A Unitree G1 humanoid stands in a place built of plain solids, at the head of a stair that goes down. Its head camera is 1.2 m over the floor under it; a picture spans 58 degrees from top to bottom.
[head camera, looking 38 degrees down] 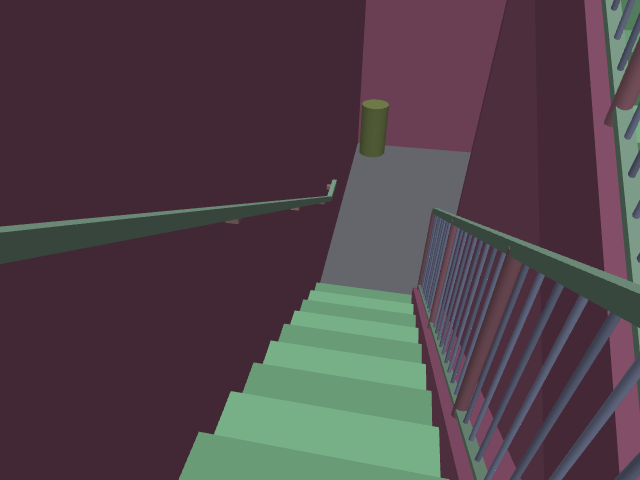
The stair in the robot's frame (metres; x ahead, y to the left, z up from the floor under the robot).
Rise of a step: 0.17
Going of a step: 0.28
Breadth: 0.90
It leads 11 degrees to the right of straight ahead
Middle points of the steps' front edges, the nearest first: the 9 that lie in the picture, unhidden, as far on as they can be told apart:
0.74 0.00 -0.34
1.01 -0.05 -0.50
1.29 -0.10 -0.67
1.57 -0.15 -0.84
1.84 -0.20 -1.01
2.11 -0.26 -1.18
2.39 -0.31 -1.34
2.66 -0.36 -1.51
2.94 -0.41 -1.68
